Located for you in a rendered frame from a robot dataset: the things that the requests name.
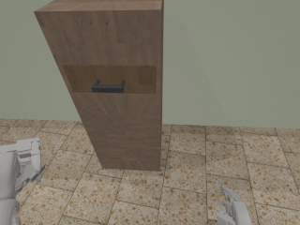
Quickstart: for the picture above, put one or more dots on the handle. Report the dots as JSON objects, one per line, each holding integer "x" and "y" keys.
{"x": 108, "y": 88}

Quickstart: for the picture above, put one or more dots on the left robot hand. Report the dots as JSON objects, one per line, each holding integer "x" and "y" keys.
{"x": 25, "y": 153}

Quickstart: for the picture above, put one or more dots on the drawer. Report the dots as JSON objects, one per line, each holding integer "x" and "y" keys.
{"x": 139, "y": 79}

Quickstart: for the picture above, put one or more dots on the cabinet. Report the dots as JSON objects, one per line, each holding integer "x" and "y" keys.
{"x": 124, "y": 129}

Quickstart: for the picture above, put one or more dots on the left robot forearm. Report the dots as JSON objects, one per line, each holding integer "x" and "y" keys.
{"x": 8, "y": 212}

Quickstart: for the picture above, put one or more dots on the right robot hand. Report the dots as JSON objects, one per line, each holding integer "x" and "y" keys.
{"x": 238, "y": 213}

